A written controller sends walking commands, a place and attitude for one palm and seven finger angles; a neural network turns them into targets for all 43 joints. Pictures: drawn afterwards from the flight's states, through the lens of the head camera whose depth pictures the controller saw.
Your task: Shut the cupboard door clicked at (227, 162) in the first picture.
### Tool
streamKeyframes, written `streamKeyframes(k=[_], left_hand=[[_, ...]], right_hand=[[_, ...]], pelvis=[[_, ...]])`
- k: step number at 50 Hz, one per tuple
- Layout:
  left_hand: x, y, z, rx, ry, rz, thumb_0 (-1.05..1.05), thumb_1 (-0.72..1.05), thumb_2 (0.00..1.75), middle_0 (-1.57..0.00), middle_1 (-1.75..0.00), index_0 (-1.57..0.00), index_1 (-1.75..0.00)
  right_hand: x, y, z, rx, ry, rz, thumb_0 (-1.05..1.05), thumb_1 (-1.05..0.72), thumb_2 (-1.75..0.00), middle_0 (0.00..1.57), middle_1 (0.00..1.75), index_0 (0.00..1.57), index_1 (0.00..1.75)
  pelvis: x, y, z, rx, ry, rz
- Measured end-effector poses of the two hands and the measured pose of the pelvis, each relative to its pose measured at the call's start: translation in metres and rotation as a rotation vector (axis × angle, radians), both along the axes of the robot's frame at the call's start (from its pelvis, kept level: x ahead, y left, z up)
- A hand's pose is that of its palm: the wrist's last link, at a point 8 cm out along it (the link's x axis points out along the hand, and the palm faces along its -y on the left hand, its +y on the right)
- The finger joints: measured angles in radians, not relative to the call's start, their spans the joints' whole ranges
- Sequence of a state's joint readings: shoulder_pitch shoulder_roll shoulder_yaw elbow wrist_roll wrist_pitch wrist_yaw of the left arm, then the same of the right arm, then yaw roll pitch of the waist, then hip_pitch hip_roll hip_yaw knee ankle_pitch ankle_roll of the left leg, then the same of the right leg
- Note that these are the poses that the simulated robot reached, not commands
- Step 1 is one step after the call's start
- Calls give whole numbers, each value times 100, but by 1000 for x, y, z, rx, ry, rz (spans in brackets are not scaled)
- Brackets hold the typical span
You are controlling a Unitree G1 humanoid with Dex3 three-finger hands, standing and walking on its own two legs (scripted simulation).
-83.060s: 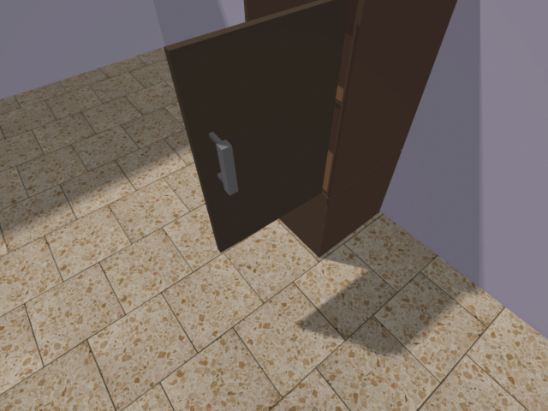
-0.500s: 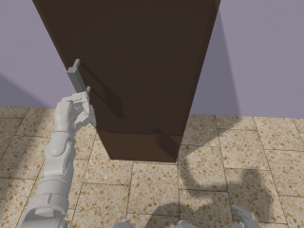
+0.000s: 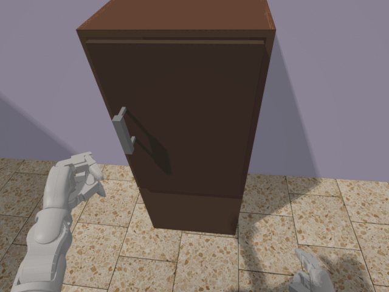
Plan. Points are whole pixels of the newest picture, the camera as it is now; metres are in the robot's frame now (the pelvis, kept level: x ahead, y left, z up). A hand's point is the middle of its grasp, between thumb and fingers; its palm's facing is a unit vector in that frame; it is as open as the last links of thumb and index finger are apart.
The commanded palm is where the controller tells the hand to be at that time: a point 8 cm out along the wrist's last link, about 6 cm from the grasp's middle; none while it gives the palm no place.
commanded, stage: draw the hand back to the body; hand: left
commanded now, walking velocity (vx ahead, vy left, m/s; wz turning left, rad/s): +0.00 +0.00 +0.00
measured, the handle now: (126, 130) +0.53 +0.23 +0.02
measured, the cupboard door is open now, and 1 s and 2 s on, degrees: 0 0 0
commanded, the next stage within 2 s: step back with the hand held close in 0.94 s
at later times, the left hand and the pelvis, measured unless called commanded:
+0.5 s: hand (28, 199) +0.22 +0.27 +0.17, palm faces +0.43 -0.82 -0.39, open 5.6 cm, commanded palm +0.17 +0.31 +0.19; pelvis +0.02 +0.01 +0.02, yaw +0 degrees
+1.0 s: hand (14, 205) +0.20 +0.27 +0.18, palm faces +0.46 -0.79 -0.40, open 7.4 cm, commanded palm +0.15 +0.31 +0.19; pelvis +0.01 +0.01 +0.02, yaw +0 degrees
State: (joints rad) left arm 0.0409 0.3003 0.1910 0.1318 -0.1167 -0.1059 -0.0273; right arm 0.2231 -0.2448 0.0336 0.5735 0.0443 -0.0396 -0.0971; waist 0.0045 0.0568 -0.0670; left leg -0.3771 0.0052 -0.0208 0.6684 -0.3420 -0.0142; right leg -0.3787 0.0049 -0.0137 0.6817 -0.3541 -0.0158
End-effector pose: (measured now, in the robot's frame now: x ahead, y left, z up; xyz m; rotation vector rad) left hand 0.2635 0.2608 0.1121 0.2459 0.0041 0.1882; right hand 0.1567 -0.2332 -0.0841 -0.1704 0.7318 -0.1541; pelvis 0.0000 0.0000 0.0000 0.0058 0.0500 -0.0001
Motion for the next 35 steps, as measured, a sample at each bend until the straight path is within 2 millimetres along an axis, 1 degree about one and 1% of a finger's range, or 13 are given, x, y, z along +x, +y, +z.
streamKeyframes(k=[7, 13, 20, 30, 32, 35], left_hand=[[-30, 13, 18, 70, -12, 109, 1, 90, 90, -101, -118, -100, -118], [-48, 27, 36, 109, -46, 168, 1, 89, 90, -85, -100, -85, -101], [-69, 38, 57, 160, -86, 202, 1, 89, 90, -66, -79, -66, -80], [-101, 53, 86, 252, -135, 262, 1, 89, 90, -39, -50, -38, -50], [-105, 55, 88, 260, -142, 276, 1, 89, 90, -34, -44, -34, -45], [-108, 57, 85, 249, -136, 293, 1, 89, 90, -29, -39, -28, -39]], right_hand=[[13, 10, 14, -9, -24, 29, 1, -90, -90, 21, 30, 20, 30], [25, 22, 21, -1, -52, 66, 1, -90, -90, 21, 30, 21, 30], [36, 33, 25, 17, -75, 98, 1, -90, -90, 21, 30, 21, 30], [41, 38, 25, 25, -80, 113, 1, -90, -90, 21, 30, 21, 30], [41, 38, 25, 23, -78, 115, 1, -90, -90, 21, 30, 21, 30], [40, 36, 23, 17, -70, 117, 1, -90, -90, 21, 30, 21, 30]], pelvis=[[5, 4, 11, -1, -55, -1], [10, 7, 16, -1, -84, -2], [15, 11, 19, -2, -100, -3], [19, 13, 20, -5, -107, -2], [19, 13, 20, -5, -109, 0], [17, 13, 20, -5, -113, 2]])
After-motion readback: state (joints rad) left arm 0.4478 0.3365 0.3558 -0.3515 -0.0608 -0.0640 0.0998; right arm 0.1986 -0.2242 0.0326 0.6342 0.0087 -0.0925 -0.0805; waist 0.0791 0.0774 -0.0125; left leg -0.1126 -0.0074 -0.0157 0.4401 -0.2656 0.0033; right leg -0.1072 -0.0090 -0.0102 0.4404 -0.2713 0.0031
